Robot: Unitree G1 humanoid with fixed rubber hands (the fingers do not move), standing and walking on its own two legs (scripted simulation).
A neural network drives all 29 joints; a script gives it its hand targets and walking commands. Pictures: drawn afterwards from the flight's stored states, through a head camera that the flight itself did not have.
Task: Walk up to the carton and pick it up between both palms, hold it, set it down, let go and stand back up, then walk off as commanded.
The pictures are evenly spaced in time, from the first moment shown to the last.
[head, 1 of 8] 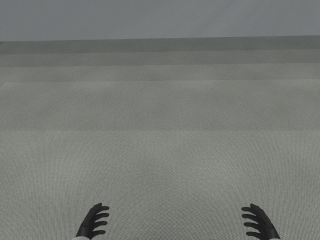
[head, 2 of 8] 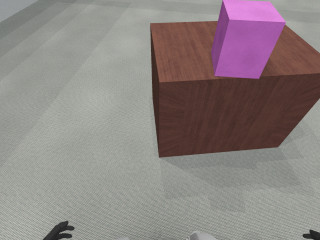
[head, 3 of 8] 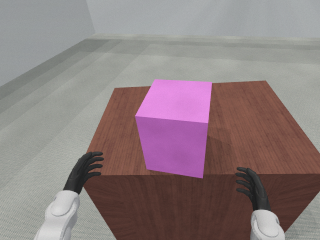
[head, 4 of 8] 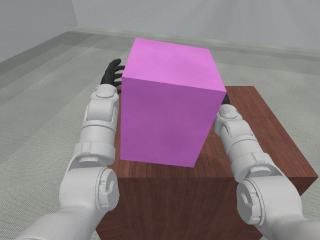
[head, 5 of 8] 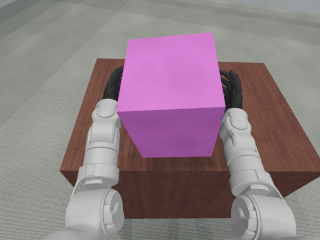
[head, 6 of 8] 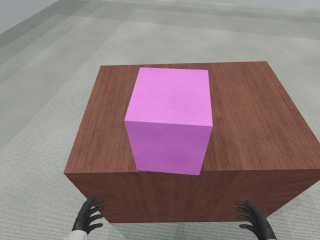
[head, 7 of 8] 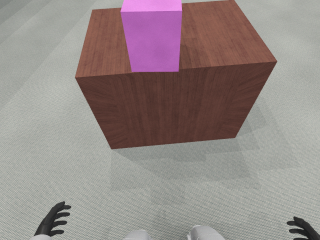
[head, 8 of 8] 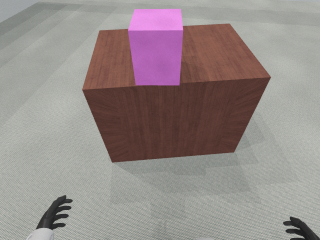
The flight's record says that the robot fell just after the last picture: no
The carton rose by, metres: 0.22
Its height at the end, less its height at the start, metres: +0.00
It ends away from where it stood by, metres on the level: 0.02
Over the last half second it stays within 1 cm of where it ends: yes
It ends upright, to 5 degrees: yes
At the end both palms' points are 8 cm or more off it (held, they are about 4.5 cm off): yes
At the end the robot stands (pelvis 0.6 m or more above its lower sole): yes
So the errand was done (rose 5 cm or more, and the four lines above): yes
